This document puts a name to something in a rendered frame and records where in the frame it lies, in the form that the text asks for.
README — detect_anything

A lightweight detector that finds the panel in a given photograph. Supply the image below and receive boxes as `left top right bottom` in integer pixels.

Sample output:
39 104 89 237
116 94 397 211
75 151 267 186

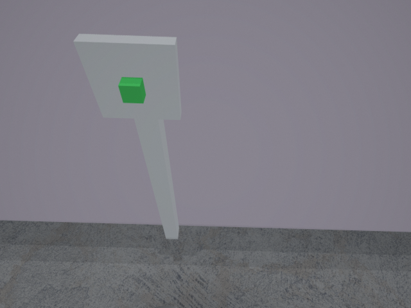
73 33 182 239

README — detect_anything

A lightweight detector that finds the button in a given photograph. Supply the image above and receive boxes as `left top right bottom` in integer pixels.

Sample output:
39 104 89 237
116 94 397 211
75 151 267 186
118 77 146 103

